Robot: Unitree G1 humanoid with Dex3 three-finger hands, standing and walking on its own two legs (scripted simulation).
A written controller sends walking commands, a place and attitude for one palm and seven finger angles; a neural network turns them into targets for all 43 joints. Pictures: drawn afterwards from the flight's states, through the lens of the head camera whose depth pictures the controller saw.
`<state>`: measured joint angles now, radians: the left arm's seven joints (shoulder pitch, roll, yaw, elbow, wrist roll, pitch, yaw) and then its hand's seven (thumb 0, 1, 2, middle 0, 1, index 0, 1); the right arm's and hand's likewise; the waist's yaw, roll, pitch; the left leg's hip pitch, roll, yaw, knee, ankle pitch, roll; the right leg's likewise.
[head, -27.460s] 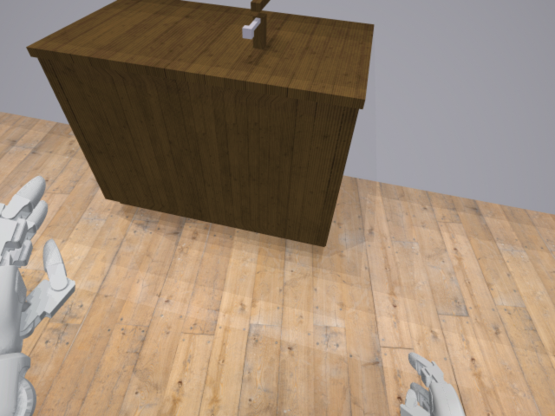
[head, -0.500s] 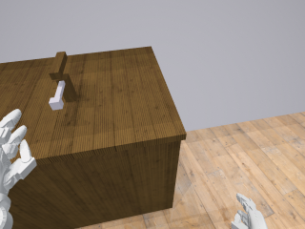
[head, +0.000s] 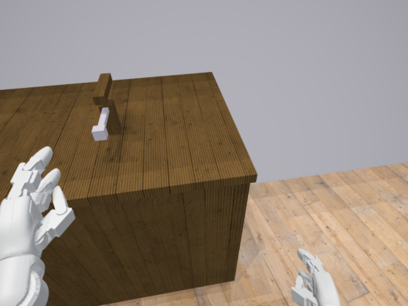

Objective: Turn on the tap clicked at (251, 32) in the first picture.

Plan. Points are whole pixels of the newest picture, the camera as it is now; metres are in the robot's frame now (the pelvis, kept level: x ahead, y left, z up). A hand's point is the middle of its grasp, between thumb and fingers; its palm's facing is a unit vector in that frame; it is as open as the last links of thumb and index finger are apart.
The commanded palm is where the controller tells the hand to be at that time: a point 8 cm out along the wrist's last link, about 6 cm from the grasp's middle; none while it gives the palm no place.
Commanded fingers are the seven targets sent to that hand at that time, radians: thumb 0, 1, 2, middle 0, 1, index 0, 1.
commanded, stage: turn the palm inward beside the body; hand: left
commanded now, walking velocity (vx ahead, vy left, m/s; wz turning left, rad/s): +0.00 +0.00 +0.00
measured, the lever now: (100, 132) +0.44 +0.32 +0.12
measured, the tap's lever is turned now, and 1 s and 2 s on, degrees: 0 0 0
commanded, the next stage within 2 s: reach beside the lever's end, fingers flat in 0.74 s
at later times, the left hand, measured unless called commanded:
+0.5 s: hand (84, 207) +0.20 +0.22 +0.17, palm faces +0.47 -0.87 -0.13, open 7.4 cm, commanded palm +0.14 +0.26 +0.18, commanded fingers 0.00 0.90 0.90 -0.20 -0.30 -0.20 -0.30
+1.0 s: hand (89, 202) +0.21 +0.22 +0.17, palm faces +0.51 -0.85 -0.13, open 7.4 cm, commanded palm +0.17 +0.26 +0.18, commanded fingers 0.00 0.90 0.90 -0.20 -0.30 -0.20 -0.30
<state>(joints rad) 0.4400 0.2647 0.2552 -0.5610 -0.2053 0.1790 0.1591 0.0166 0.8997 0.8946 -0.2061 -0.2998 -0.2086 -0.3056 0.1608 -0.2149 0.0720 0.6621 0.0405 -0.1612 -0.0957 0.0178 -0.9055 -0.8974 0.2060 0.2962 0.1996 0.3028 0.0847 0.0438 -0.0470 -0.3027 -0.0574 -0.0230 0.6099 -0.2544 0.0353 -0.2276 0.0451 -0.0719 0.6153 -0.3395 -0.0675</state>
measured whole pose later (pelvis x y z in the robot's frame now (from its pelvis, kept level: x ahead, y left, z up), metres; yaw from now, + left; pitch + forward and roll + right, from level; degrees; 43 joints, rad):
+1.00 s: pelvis +0.02 -0.03 +0.00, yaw +1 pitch -3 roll +1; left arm 0.40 0.26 0.31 -0.51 -0.27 0.27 0.17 0.02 0.90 0.89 -0.21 -0.30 -0.21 -0.31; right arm 0.17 -0.24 0.05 0.69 0.05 -0.17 -0.10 0.02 -0.91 -0.90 0.20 0.30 0.20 0.30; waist 0.08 0.06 -0.06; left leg -0.26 -0.03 -0.05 0.58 -0.27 -0.01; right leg -0.18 0.08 -0.09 0.57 -0.35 -0.11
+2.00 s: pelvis +0.02 +0.00 +0.01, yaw +0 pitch +0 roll +0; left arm -0.09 0.32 0.39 0.10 -0.20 0.15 0.14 0.02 0.90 0.89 -0.18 -0.23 -0.18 -0.23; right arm 0.19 -0.25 0.03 0.71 0.05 -0.14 -0.10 0.02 -0.91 -0.90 0.21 0.30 0.20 0.30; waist 0.03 0.04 -0.03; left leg -0.31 -0.06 -0.02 0.56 -0.25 0.04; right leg -0.23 0.05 -0.06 0.54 -0.32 -0.06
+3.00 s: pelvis +0.03 +0.02 +0.00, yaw -2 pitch +7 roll -2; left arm -0.38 0.49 0.55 0.68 -0.13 -0.13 0.04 0.02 0.90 0.89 -0.16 -0.15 -0.16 -0.16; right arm 0.34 -0.28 0.00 0.70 0.03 -0.05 -0.06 0.01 -0.91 -0.90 0.21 0.30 0.20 0.30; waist -0.05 0.03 -0.08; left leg -0.48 -0.04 0.00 0.65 -0.30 0.06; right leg -0.38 0.06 -0.05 0.59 -0.34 -0.05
